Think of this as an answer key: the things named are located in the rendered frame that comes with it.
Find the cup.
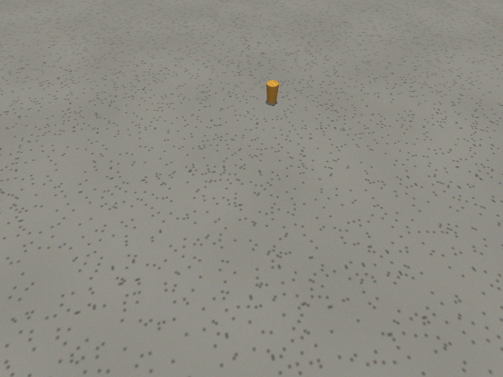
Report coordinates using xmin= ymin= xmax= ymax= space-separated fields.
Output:
xmin=266 ymin=80 xmax=279 ymax=104

